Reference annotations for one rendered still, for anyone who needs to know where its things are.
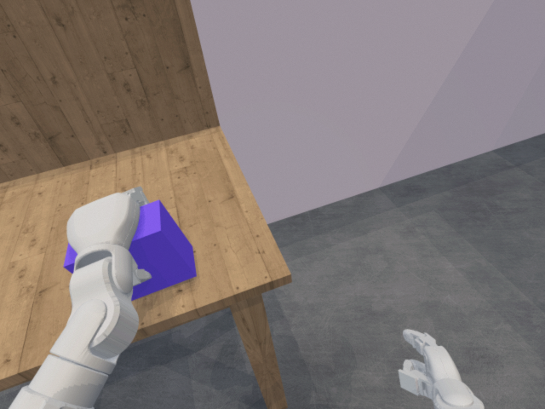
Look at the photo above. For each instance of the robot right hand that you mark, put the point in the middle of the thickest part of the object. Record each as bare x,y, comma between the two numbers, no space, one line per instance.
417,377

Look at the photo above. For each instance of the left robot forearm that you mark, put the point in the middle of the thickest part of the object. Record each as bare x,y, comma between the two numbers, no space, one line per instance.
102,324

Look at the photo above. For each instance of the robot left hand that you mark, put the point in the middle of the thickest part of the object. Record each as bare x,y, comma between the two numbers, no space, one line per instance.
109,220

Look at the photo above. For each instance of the table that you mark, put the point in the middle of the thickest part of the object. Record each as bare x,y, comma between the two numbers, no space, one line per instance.
98,97

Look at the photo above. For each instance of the right robot forearm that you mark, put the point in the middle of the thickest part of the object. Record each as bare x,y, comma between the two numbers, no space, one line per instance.
449,393

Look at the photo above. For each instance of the sponge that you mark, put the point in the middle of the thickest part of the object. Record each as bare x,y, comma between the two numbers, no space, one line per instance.
159,247

